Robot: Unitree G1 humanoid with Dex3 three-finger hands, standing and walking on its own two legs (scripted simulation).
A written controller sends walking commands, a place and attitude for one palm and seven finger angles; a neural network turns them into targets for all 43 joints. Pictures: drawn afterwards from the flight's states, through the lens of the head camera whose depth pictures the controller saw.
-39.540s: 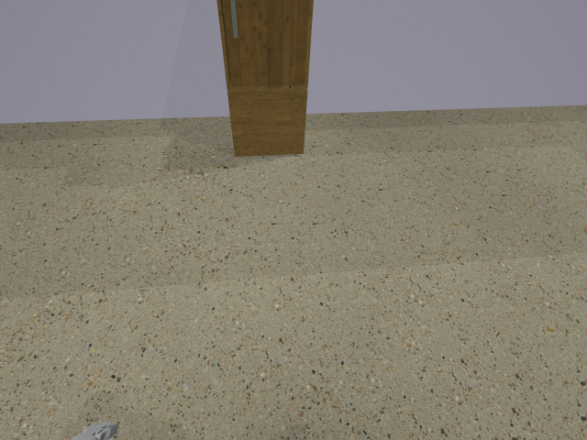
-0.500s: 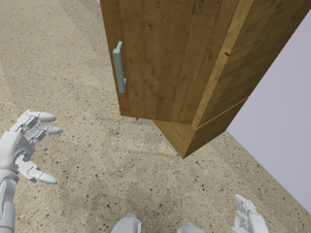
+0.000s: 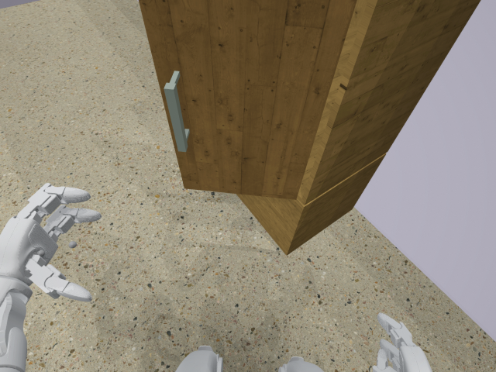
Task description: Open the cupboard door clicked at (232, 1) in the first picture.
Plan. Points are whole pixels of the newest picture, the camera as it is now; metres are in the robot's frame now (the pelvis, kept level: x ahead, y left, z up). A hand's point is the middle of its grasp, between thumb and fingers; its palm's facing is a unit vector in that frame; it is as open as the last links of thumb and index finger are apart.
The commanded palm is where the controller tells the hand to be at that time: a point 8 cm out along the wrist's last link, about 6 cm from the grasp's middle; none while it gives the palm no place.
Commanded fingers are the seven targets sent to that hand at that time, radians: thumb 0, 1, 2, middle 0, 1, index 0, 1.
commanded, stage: move the hooked fingers beside the handle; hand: left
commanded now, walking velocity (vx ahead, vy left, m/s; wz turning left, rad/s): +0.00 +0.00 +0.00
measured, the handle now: (179, 114) +0.59 +0.18 +0.04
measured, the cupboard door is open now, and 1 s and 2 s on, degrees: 49 49 49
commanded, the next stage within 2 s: none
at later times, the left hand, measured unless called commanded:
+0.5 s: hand (95, 209) +0.34 +0.26 +0.05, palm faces -0.09 -1.00 -0.02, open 14.0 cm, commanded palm +0.32 +0.31 +0.05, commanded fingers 0.00 -0.50 0.30 -0.30 -1.20 -0.30 -1.20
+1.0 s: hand (111, 174) +0.42 +0.26 +0.05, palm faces -0.06 -1.00 -0.02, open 13.9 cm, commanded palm +0.40 +0.31 +0.05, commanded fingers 0.00 -0.50 0.30 -0.30 -1.20 -0.30 -1.20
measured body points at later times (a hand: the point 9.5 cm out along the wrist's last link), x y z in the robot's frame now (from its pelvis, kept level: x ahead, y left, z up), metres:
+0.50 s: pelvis +0.00 +0.00 -0.01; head +0.08 +0.02 +0.44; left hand +0.34 +0.32 +0.06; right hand +0.14 -0.26 -0.09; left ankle +0.03 +0.10 -0.68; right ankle +0.01 -0.10 -0.68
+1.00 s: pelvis +0.00 +0.01 -0.01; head +0.10 +0.04 +0.43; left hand +0.42 +0.32 +0.05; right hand +0.08 -0.25 -0.11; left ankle +0.03 +0.10 -0.68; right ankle +0.01 -0.10 -0.68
